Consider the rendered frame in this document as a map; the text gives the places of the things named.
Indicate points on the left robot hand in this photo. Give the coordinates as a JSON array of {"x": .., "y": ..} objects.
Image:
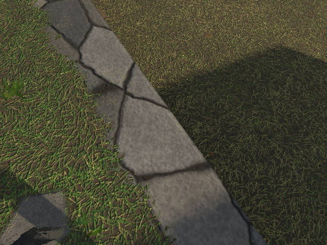
[{"x": 36, "y": 236}]

